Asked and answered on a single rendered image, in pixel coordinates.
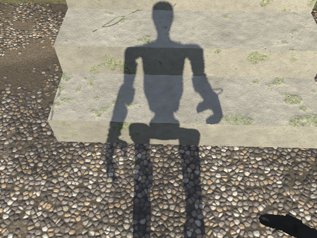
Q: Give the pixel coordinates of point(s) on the robot right hand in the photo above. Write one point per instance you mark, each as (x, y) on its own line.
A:
(288, 224)

